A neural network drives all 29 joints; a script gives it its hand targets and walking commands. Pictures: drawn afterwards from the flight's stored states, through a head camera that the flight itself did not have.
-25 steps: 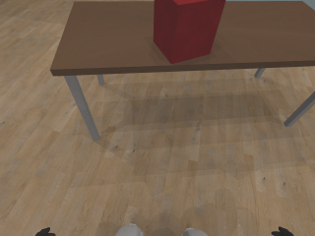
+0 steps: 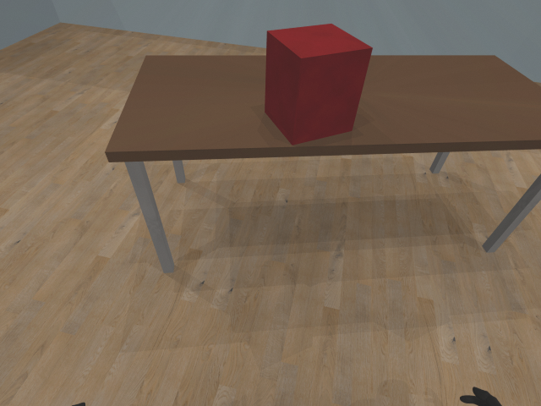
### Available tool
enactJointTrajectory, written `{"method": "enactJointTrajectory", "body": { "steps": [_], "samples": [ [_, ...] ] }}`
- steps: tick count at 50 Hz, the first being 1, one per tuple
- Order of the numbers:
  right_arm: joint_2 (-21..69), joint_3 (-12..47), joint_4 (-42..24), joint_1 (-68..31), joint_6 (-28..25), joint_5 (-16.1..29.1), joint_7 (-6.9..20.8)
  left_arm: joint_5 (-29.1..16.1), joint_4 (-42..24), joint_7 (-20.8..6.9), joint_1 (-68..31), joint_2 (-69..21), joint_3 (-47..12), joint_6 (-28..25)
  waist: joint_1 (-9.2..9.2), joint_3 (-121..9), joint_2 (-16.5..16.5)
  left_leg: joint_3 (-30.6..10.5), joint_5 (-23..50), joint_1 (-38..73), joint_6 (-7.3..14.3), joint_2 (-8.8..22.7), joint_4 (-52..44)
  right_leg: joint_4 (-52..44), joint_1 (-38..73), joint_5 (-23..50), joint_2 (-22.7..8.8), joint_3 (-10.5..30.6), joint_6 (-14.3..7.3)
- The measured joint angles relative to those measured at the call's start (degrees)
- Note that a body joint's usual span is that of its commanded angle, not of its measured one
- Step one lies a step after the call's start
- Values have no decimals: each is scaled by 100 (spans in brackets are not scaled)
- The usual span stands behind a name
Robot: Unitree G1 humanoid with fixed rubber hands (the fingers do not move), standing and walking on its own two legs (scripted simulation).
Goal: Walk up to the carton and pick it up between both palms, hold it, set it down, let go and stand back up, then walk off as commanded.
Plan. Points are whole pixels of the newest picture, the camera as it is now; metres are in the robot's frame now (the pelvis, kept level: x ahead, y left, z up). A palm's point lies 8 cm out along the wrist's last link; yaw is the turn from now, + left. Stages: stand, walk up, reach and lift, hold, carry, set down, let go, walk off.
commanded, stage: stand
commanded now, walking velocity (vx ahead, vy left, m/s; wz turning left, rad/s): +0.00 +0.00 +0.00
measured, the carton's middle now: (312, 83) +0.97 -0.11 +0.04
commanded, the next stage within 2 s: none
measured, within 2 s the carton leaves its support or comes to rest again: neither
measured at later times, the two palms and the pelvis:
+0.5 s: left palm out of the picture +0.12 +0.30 -0.08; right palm out of the picture +0.13 -0.33 -0.07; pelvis +0.01 -0.02 +0.01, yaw +0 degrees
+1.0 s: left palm out of the picture +0.11 +0.30 -0.08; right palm out of the picture +0.12 -0.33 -0.06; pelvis +0.00 -0.02 +0.01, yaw +0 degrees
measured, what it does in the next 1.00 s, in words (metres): stands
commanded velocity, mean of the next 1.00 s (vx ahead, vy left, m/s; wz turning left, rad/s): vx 0.00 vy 0.00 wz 0.00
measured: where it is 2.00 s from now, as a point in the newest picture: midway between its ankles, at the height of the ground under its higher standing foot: outside the picture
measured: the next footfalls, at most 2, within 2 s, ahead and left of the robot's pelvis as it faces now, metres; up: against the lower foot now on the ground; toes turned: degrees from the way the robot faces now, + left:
none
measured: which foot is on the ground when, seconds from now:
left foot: down 0.00-1.00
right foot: down 0.00-1.00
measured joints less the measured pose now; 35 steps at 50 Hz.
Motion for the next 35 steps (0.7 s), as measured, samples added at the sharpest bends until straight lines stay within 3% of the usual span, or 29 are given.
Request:
{"method": "enactJointTrajectory", "body": {
  "steps": [35],
  "samples": [
    [0,0,0,-44,47,0,33,0,160,0,-202,0,-177,-59,-14,-38,7,0,231,134,-81,-1,-509,-232,1,118,-25,11,-7]
  ]
}}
